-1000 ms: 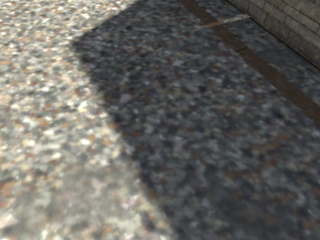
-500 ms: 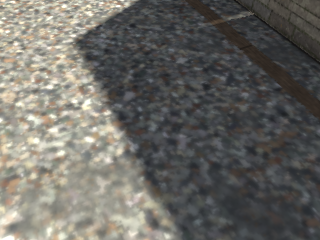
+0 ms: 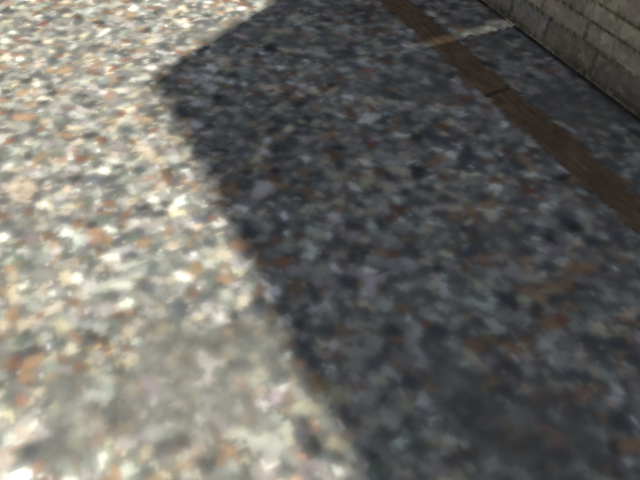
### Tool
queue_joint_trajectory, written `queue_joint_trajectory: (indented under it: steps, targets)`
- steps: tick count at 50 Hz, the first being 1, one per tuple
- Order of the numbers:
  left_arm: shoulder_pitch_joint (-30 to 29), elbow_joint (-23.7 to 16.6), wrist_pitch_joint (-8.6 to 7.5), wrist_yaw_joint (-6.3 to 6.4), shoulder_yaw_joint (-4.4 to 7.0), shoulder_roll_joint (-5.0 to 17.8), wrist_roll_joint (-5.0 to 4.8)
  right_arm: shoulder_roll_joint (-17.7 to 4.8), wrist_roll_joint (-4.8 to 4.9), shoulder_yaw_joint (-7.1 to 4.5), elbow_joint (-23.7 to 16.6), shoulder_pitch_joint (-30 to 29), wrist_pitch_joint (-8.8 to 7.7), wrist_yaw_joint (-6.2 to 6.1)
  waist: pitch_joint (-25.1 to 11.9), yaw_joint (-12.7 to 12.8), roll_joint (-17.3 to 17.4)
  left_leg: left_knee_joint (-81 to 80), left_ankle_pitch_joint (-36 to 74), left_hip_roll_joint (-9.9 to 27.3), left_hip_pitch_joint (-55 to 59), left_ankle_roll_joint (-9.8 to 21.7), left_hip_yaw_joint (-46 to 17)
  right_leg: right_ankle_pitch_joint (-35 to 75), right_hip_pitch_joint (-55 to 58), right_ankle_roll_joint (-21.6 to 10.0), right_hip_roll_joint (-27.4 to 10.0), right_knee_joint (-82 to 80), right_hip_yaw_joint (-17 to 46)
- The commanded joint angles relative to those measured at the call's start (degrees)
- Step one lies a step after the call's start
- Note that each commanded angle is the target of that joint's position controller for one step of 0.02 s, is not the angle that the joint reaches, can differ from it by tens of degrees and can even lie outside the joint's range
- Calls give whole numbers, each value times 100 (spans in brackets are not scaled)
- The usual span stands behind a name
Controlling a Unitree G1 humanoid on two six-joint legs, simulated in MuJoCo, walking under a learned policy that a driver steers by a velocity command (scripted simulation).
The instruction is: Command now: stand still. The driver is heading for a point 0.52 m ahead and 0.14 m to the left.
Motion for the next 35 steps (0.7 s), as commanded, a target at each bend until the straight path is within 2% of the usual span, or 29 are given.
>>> queue_joint_trajectory:
  steps: [1, 6, 7, 8, 10, 12, 16, 18, 19, 20, 21, 22, 23, 24, 25, 26, 27, 28, 29, 31, 32, 34, 35]
  targets:
    - [215, -103, -33, 19, 75, 560, -1, -545, 2, -87, -95, 318, -30, -17, 44, 3, -5, -490, 593, 82, -264, 97, -63, 661, 58, -117, -127, -444, 112]
    - [289, -82, -36, 24, 61, 528, -3, -507, 6, -85, -79, 396, -30, -20, 61, 3, -3, -483, 592, 76, -277, 103, -65, 649, 37, -114, -124, -436, 101]
    - [404, -22, -31, 27, 45, 461, -1, -438, 5, -71, -13, 516, -23, -24, -81, 5, -3, -500, 40, 15, -220, 116, -3, 76, 95, -124, -64, -455, 38]
    - [443, -8, -19, 41, 66, 506, -35, -476, 38, -93, 1, 547, -9, -40, 4, 8, -8, -427, -837, -78, -328, 179, 58, -868, -18, -179, 31, -388, -30]
    - [437, -80, -47, 57, 117, 629, -78, -608, 78, -145, -102, 479, -27, -66, 452, 15, -4, -354, -2408, -40, -810, 390, -81, -2520, -565, -372, 5, -328, 81]
    - [464, -154, -190, 21, 115, 566, -105, -556, 115, -150, -174, 527, -156, -35, 693, 5, -5, -336, -2586, 157, -1023, 564, -374, -2660, -797, -528, -178, -296, 339]
    - [517, -263, -464, -103, 110, 444, -157, -554, 176, -194, -215, 820, -392, 80, 566, -72, 151, -375, -2453, 418, -736, 838, -872, -2227, -978, -637, -219, 52, 446]
    - [293, -408, -598, -162, 82, 328, -165, -706, 216, -247, -171, 1164, -473, 118, 585, -209, 478, -741, -2495, 751, -214, 1105, -1515, -1704, -1451, -577, -22, 568, 158]
    - [161, -502, -672, -196, 59, 232, -168, -855, 229, -292, -130, 1378, -500, 135, 570, -251, 799, -1057, -2443, 1115, 114, 1314, -2116, -1284, -1724, -539, 98, 1032, -94]
    - [104, -586, -741, -224, 41, 183, -167, -1012, 235, -334, -131, 1466, -513, 146, 590, -213, 1047, -1226, -2046, 1515, 331, 1515, -2693, -1009, -1945, -553, 104, 1332, -255]
    - [94, -628, -797, -257, 28, 180, -162, -1041, 232, -347, -174, 1405, -527, 151, 645, -142, 1063, -1102, -1309, 1711, 350, 1587, -2888, -924, -1972, -600, 51, 1291, -243]
    - [255, -591, -842, -297, 44, 228, -163, -999, 225, -346, -268, 1205, -528, 157, 587, 16, 965, -848, -494, 1669, 306, 1492, -2625, -889, -1721, -621, 35, 1027, -243]
    - [758, -410, -857, -325, 83, 275, -185, -971, 212, -344, -411, 851, -514, 169, 428, 313, 869, -486, 190, 1473, -100, 1293, -2144, -682, -908, -638, 73, 549, -228]
    - [1837, -39, -860, -324, 206, 520, -200, -891, 203, -307, -734, 65, -518, 192, 188, 902, 393, 406, 1175, 912, -1295, 941, -1358, -224, 813, -774, -35, -89, 202]
    - [3122, 344, -829, -300, 492, 1397, -168, -642, 205, -246, -1128, -551, -638, 220, -174, 1349, -1225, 2873, 1703, -201, -2851, 341, 35, 648, 2648, -1143, -1007, -812, 1966]
    - [3062, 268, -772, -295, 402, 1226, -94, -459, 192, -221, -1025, -86, -731, 231, -398, 1003, -1814, 4174, -1231, -485, -4032, 240, -238, 1934, 3289, -1427, -2047, -1031, 3300]
    - [2658, 122, -755, -258, 240, 672, 3, -604, 301, -255, -1004, -142, -767, 265, 1, 799, -859, 4911, -1397, -282, -4412, 440, -903, 2411, 3002, -1398, -2154, -851, 2910]
    - [2290, -28, -732, -239, 188, 554, 51, -529, 407, -256, -1025, -150, -744, 302, 177, 576, -508, 5200, -1011, -152, -4702, 571, -1005, 2708, 2893, -1276, -2052, -852, 2230]
    - [2034, -74, -706, -254, 146, 537, 20, -411, 409, -248, -1062, -207, -719, 307, 394, 429, -272, 4962, -613, 4, -4901, 638, -977, 2902, 2749, -1112, -1893, -1000, 1623]
    - [1603, -213, -641, -245, 19, 250, 48, -367, 305, -298, -1128, -267, -603, 333, 459, 174, -404, 4284, 49, 215, -4331, 657, -635, 2783, 2019, -697, -1438, -1368, 627]
    - [1430, -299, -637, -214, -3, 244, 93, -256, 257, -272, -1149, -239, -537, 383, 417, 79, -463, 3967, 486, 174, -3803, 592, -404, 2790, 1484, -641, -1182, -1559, 230]
    - [1054, -445, -658, -115, 1, 493, 119, -102, 193, -191, -1420, -718, -460, 414, 671, 25, -420, 2821, 1182, 153, -3084, 353, 44, 2582, 497, -657, -940, -1936, -381]
    - [1078, -458, -675, -68, 14, 633, 95, -21, 165, -138, -1594, -1104, -456, 417, 729, 106, -345, 2177, 1482, 151, -2699, 303, 260, 2446, 194, -644, -880, -2069, -559]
